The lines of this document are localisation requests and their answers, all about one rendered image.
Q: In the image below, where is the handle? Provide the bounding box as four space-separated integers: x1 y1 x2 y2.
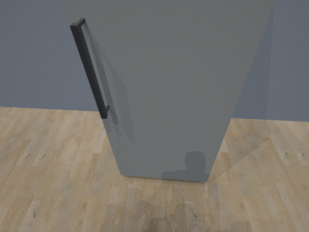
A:
70 17 110 119

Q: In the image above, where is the fridge door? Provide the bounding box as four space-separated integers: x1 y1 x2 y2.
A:
61 0 276 182

